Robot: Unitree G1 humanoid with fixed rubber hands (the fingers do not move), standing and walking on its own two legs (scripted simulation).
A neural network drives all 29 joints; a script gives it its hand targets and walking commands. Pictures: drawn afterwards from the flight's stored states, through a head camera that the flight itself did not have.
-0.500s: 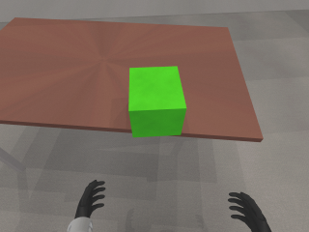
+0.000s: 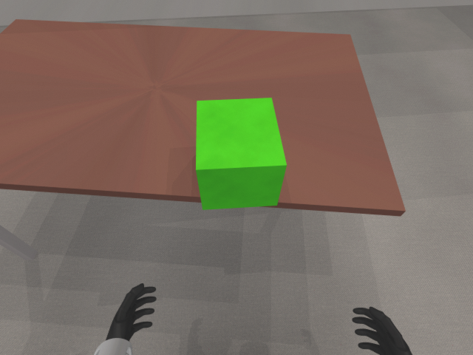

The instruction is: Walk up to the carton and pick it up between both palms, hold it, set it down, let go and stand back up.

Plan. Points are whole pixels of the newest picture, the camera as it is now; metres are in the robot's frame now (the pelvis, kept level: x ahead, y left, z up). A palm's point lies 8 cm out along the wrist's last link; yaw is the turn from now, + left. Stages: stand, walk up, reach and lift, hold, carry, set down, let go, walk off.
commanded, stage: let go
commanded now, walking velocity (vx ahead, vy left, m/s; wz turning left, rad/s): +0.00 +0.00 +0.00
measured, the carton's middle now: (237, 153) +0.54 +0.04 -0.03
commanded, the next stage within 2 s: stand in 0.18 s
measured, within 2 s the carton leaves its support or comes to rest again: neither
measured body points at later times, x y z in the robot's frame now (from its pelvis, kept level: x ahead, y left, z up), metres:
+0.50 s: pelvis +0.01 +0.00 +0.00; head +0.00 +0.02 +0.45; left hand +0.11 +0.27 -0.14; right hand +0.13 -0.24 -0.11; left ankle +0.02 +0.12 -0.74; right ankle +0.01 -0.07 -0.74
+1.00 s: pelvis -0.01 +0.00 +0.00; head -0.07 +0.01 +0.45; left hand +0.06 +0.28 -0.14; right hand +0.07 -0.24 -0.13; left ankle +0.02 +0.12 -0.74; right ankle +0.01 -0.07 -0.74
